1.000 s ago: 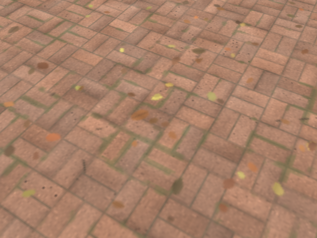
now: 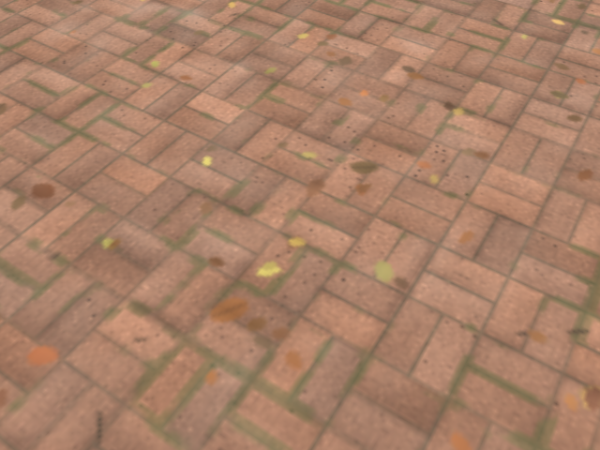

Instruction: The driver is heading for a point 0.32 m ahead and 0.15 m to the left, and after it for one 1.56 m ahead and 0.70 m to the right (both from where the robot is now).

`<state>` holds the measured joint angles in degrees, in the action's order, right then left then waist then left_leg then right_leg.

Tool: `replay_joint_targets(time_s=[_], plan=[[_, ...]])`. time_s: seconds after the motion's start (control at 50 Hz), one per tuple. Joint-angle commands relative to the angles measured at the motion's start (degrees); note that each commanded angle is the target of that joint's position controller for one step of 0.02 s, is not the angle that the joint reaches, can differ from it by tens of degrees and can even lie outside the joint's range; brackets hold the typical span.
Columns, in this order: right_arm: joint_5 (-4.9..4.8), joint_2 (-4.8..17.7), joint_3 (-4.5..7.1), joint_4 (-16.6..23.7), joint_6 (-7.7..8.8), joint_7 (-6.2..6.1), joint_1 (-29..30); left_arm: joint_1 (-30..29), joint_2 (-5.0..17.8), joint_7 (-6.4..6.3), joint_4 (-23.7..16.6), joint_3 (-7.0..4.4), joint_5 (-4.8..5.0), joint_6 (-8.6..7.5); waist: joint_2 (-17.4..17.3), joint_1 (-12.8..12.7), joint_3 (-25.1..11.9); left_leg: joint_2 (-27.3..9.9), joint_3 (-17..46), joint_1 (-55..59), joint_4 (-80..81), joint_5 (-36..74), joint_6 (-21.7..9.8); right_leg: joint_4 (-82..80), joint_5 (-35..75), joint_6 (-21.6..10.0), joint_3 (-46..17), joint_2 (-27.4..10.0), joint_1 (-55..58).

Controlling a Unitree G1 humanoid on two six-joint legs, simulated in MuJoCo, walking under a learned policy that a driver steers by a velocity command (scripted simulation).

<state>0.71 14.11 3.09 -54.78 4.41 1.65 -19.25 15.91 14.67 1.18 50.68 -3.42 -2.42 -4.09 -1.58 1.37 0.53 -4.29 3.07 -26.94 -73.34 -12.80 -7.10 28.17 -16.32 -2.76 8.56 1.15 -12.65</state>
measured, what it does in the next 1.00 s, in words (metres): walks ahead, turning right: left foot, then right foot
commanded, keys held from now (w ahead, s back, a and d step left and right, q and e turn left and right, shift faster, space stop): w+q+shift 0.16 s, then e+shift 0.84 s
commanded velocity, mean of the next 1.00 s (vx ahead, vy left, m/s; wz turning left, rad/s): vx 0.38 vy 0.00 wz -0.35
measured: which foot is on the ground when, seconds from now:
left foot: up 0.00-0.26, down 0.28-0.76, up 0.78-1.00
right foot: down 0.00-0.30, up 0.32-0.72, down 0.74-1.00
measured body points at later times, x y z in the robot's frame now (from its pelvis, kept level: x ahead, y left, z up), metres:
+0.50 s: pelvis +0.38 +0.02 +0.00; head +0.43 +0.03 +0.45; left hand +0.44 +0.28 -0.14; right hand +0.46 -0.24 -0.13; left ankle +0.43 +0.07 -0.73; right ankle +0.38 -0.13 -0.64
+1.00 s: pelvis +0.51 -0.03 +0.00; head +0.55 -0.06 +0.45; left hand +0.71 +0.21 -0.11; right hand +0.58 -0.33 -0.12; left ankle +0.59 +0.13 -0.67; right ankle +0.57 -0.10 -0.73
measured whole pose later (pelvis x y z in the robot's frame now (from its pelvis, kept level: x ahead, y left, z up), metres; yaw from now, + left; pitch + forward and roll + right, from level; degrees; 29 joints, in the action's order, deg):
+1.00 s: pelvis +0.51 -0.03 +0.00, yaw -23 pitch +2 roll +1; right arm 1.6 14.1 2.7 -41.7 -2.0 -1.5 -4.2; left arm 13.6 17.0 0.1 42.1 -6.1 -0.4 3.0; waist -0.4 -2.8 4.6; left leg -1.9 4.5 -30.6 -58.7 -23.0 3.6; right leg 26.6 -5.6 -6.7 -4.0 8.1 -21.9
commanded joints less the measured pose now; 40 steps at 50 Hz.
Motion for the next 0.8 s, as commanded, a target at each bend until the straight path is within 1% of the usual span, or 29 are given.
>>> replay_joint_targets(time_s=[0.02,0.08,0.1,0.12,0.14,0.18,0.2,0.22,0.24,0.26,0.28,0.3,0.32,0.34,0.36,0.38,0.4,0.42,0.48,0.52,0.56,0.6,0.64,0.68,0.72,0.74,0.76,0.78,0.8], plan=[[0.52,0.3,0.13,4.6,-1.77,1.44,1.6,1.7,2.5,-0.14,-0.1,-0.23,1.14,-2.15,6.2,0.8,5.9,-3.6,1.5,-14.1,-2.4,5.0,0.7,-22.5,-6.6,-1.3,-12.2,-15.0,1.3],[0.0,0.1,-0.39,8.3,-2.37,2.02,9.9,3.1,2.2,0.02,0.9,0.03,0.89,-3.3,5.9,0.4,9.5,-2.4,-2.6,-16.3,6.4,13.1,0.7,-25.2,8.1,0.5,-0.7,-11.5,-0.8],[-0.34,0.6,-0.37,8.6,-2.41,2.14,11.2,3.6,1.8,-0.19,1.2,0.21,0.79,-3.43,4.8,0.2,9.4,-1.1,-4.5,-16.6,9.4,15.3,0.3,-25.4,13.2,0.9,2.9,-9.5,1.2],[-0.13,0.4,-0.77,10.6,-2.28,2.47,14.1,5.0,2.8,-0.57,1.5,0.23,0.9,-3.78,5.7,0.2,10.3,-2.1,-5.9,-16.1,14.7,17.0,-0.2,-26.1,19.4,0.5,3.7,-11.5,1.5],[0.1,1.1,-0.86,11.5,-2.13,2.71,16.8,6.0,2.6,-1.06,2.1,0.42,1.21,-3.81,3.6,-0.1,11.3,-1.2,-8.3,-15.5,19.3,17.8,-0.6,-26.6,27.1,0.8,5.8,-11.0,3.9],[0.78,-0.3,-1.66,12.6,-1.56,2.79,19.4,8.7,3.6,-1.97,3.3,0.75,1.65,-3.73,1.9,-0.4,11.7,2.1,-12.0,-9.2,29.7,20.0,-1.7,-25.9,46.0,0.9,7.5,-11.5,6.9],[0.79,-0.7,-1.81,11.5,-1.32,2.5,16.7,9.8,4.9,-2.54,3.6,0.94,1.87,-4.01,2.5,0.5,9.0,5.4,-13.2,-3.6,31.6,21.2,-2.0,-22.5,64.2,0.6,7.2,-12.6,9.2],[1.51,0.0,-1.85,10.1,-0.88,2.1,12.5,10.4,7.3,-3.11,4.1,0.65,2.19,-3.74,4.5,2.5,7.8,8.0,-14.5,0.8,34.3,19.4,-2.2,-16.8,75.1,0.2,6.7,-13.6,11.5],[2.03,2.0,-1.31,7.7,-0.67,1.6,5.7,9.7,9.4,-3.73,4.2,0.25,2.09,-2.92,6.2,5.5,3.8,10.6,-14.0,8.5,36.7,16.0,-2.6,-8.1,80.7,-0.2,5.3,-14.2,13.1],[2.2,4.8,-0.2,4.1,-0.5,0.82,-4.4,8.2,10.5,-3.86,4.2,-0.02,1.44,-2.0,7.0,9.6,-1.6,10.8,-10.4,18.5,39.6,16.0,-3.4,4.0,76.9,-0.7,3.6,-13.8,13.6],[2.62,6.6,0.57,1.1,-0.23,-0.15,-12.6,5.5,10.3,-3.62,3.8,0.0,1.92,-1.33,7.4,13.8,-5.1,7.2,-7.2,27.6,47.8,23.7,-4.7,18.4,66.6,-1.6,3.2,-11.5,11.7],[3.57,11.4,1.65,0.8,-0.21,-1.04,-12.0,7.9,5.3,-2.79,3.3,0.58,2.5,-1.0,-0.7,9.6,-9.3,-4.9,1.4,38.4,41.7,43.3,-6.0,41.2,11.4,-1.3,1.7,-2.8,1.4],[3.95,15.6,2.44,2.8,0.63,-1.04,-10.3,22.3,-2.2,-2.67,3.0,2.38,6.75,-0.71,-9.9,1.6,-26.0,-24.6,24.3,59.9,33.7,77.1,-16.9,65.1,-22.0,-0.5,-11.9,3.3,-15.9],[1.04,14.7,3.35,4.1,0.1,-1.07,-8.3,14.4,3.7,-3.55,2.5,1.1,6.31,-0.34,0.7,5.2,-29.4,-21.5,21.7,52.1,40.6,66.9,-16.2,64.4,-13.6,-1.2,-15.7,1.1,-16.8],[0.52,10.7,2.07,4.4,0.35,-1.34,-2.8,10.1,4.2,-3.39,1.2,0.8,5.18,-0.22,1.4,2.4,-17.3,-19.2,16.1,40.8,46.4,52.0,-12.8,58.3,-9.2,-1.0,-13.6,-2.1,-19.1],[0.8,6.4,1.03,5.1,0.51,-1.64,2.3,7.5,3.6,-3.19,1.0,0.65,3.31,0.12,4.0,0.0,-7.5,-17.1,11.5,29.7,51.0,42.5,-9.5,52.7,-7.0,-0.7,-11.8,-4.2,-19.7],[0.47,4.6,0.51,5.4,0.72,-2.24,3.4,6.7,3.3,-2.77,1.3,0.22,1.93,1.42,3.2,-1.0,-3.3,-15.6,6.1,21.5,53.6,42.6,-7.2,50.2,-5.5,-0.1,-11.3,-5.4,-16.3],[0.0,3.8,0.22,5.2,0.74,-2.73,3.1,8.1,2.5,-2.16,1.5,-0.03,1.06,3.03,1.7,-2.3,-1.7,-14.4,1.6,14.8,56.1,41.2,-5.9,48.4,-5.0,0.7,-10.6,-5.6,-11.9],[0.19,5.4,0.64,6.2,1.71,-2.82,5.0,7.9,-0.3,-1.39,0.4,-0.07,1.61,5.33,-0.9,-5.0,-2.0,-12.6,-6.7,10.3,57.6,41.6,-5.2,43.2,-1.6,2.0,-8.4,-5.8,-11.6],[0.13,4.5,0.4,6.9,1.48,-2.95,7.5,5.2,-0.7,-1.16,-1.5,0.02,1.43,5.62,-3.7,-6.0,-1.6,-10.2,-12.3,11.2,57.3,38.9,-4.1,34.5,4.5,2.0,-7.0,-6.7,-14.3],[-0.1,3.6,0.15,7.7,1.06,-3.04,9.3,2.0,-0.9,-0.65,-2.8,0.34,1.15,5.67,-5.5,-5.3,-1.6,-8.3,-17.1,11.7,56.1,34.2,-2.8,24.0,12.0,1.4,-4.6,-6.4,-12.5],[-0.45,4.6,0.54,7.8,0.7,-2.99,8.1,-0.7,-0.4,0.06,-4.1,0.32,0.84,5.96,-5.0,-3.6,-2.5,-9.8,-18.7,14.9,53.9,32.4,-2.4,17.8,15.7,0.7,-2.3,-5.4,-11.4],[-0.72,5.7,1.16,7.9,0.02,-2.76,7.2,-2.3,0.9,0.54,-5.6,-0.14,0.48,6.46,-4.5,-2.8,-2.6,-12.2,-18.9,17.4,50.6,29.4,-1.6,14.7,13.9,-0.3,-0.9,-4.8,-10.9],[-0.65,6.6,1.73,8.5,-1.1,-2.74,7.5,-2.8,2.6,0.67,-7.2,-0.95,0.26,6.85,-4.7,-2.8,-1.8,-14.9,-18.3,18.3,46.2,27.0,-0.2,13.2,7.5,-1.7,-0.2,-3.9,-10.4],[-1.04,7.2,2.22,9.0,-2.42,-2.76,7.8,0.7,3.1,0.19,-7.5,-1.66,0.18,6.45,-3.5,-4.3,-2.1,-15.5,-19.1,18.3,36.2,27.6,1.9,8.8,3.4,-3.7,0.0,-1.9,-6.6],[-0.97,7.8,2.5,9.2,-3.26,-2.51,7.2,6.6,4.3,-0.37,-6.1,-2.38,-0.06,5.52,1.8,-7.2,-3.9,-13.1,-19.6,14.6,24.1,22.6,4.5,3.1,9.2,-5.7,-4.3,-1.7,0.5],[0.02,6.5,2.28,11.5,-3.9,-1.88,6.2,6.8,12.6,-1.3,-6.7,-4.34,0.27,4.92,15.9,-5.5,-2.4,-4.5,-20.2,3.8,7.9,-8.6,8.4,-1.4,39.3,-9.9,-24.5,-12.9,3.6],[0.77,2.9,1.17,15.2,-5.14,-1.86,4.4,6.2,17.9,-1.01,-7.8,-5.85,1.87,5.46,21.3,-3.1,-10.5,6.3,-8.1,-8.6,-4.2,-31.0,11.2,-8.9,37.2,-21.0,-48.3,-20.3,11.0],[1.49,4.1,0.7,14.2,-5.33,-2.24,5.2,4.4,16.4,-0.84,-9.7,-5.99,2.8,5.78,10.7,-3.8,-10.7,3.1,-1.4,-11.6,-5.1,-27.8,11.4,-12.8,19.1,-20.9,-47.4,-21.2,11.1]])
